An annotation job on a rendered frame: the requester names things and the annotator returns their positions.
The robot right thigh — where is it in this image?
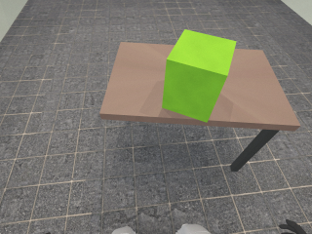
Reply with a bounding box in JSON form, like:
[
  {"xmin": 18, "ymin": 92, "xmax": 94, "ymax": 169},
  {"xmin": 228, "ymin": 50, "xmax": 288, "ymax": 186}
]
[{"xmin": 175, "ymin": 223, "xmax": 211, "ymax": 234}]

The right robot hand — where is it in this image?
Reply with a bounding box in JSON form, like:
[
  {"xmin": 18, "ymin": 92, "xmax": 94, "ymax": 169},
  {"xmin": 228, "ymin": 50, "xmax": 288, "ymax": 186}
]
[{"xmin": 279, "ymin": 219, "xmax": 307, "ymax": 234}]

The carton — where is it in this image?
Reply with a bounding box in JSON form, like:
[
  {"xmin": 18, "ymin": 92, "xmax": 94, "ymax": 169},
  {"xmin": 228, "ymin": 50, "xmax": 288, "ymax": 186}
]
[{"xmin": 162, "ymin": 29, "xmax": 237, "ymax": 123}]

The table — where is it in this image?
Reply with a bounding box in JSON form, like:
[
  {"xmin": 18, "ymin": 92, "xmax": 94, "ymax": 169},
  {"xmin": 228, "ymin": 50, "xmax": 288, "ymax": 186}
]
[{"xmin": 99, "ymin": 42, "xmax": 300, "ymax": 172}]

